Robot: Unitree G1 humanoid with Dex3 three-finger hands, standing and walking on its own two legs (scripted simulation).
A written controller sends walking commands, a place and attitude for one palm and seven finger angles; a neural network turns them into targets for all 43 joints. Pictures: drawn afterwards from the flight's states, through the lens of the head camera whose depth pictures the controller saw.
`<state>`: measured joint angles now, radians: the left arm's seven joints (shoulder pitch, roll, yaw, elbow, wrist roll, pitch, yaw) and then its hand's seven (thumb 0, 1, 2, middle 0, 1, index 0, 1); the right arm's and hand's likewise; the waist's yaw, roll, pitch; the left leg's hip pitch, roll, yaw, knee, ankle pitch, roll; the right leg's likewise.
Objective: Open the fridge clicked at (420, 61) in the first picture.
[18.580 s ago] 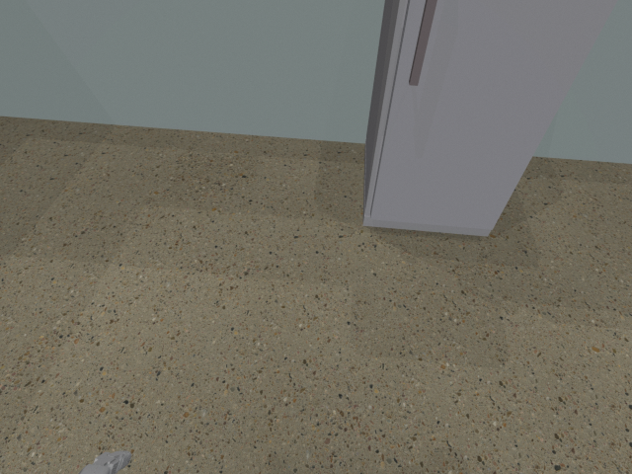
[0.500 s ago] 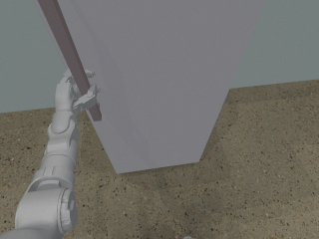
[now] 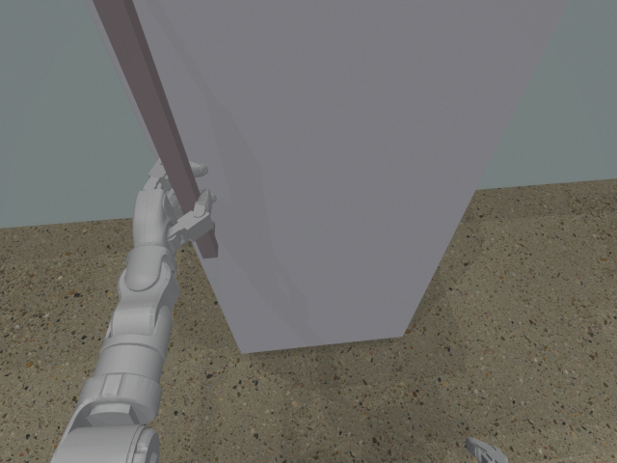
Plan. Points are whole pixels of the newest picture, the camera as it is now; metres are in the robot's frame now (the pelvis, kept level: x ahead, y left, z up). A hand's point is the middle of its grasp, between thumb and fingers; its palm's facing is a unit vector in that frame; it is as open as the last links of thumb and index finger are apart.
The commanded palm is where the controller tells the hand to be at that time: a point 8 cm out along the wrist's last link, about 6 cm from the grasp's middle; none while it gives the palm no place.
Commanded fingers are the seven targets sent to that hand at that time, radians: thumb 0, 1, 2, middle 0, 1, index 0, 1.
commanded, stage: pull the door a little, standing still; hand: left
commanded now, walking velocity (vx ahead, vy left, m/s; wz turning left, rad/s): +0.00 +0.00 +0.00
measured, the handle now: (174, 141) +0.46 +0.17 +0.17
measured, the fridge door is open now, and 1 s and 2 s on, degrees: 0 16 60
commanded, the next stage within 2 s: walk backward, drawing the door open in 0.18 s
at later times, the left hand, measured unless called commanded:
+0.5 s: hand (205, 258) +0.34 +0.13 +0.09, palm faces -0.02 -0.98 -0.20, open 6.4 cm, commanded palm +0.32 +0.19 +0.09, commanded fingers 0.00 0.90 0.90 -0.45 -1.40 -0.45 -1.40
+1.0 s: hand (227, 292) +0.30 +0.10 +0.09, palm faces +0.27 -0.94 -0.19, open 6.4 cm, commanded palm +0.25 +0.14 +0.09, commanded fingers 0.00 0.90 0.90 -0.45 -1.40 -0.45 -1.40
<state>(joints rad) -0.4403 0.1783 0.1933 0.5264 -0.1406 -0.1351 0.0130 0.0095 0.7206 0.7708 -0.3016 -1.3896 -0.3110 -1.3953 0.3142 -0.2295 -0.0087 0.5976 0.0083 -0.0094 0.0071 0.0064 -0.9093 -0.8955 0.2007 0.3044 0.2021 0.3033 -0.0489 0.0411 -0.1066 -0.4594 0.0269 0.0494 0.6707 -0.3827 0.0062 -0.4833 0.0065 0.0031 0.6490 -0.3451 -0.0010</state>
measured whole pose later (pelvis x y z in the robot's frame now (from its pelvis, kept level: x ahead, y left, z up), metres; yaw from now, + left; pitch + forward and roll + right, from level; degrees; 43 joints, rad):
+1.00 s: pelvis +0.09 -0.07 +0.00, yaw +12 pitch -4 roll +2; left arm 0.33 0.15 -0.04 -0.27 0.01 -0.05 0.09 -0.03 0.61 0.80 -0.42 -1.38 -0.31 -1.40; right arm 0.16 -0.17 0.02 0.59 -0.04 -0.02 -0.09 0.01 -0.91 -0.90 0.20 0.30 0.20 0.30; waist -0.03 0.00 0.06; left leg -0.33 -0.01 0.11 0.56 -0.18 0.05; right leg -0.42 0.05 -0.09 1.08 -0.45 0.06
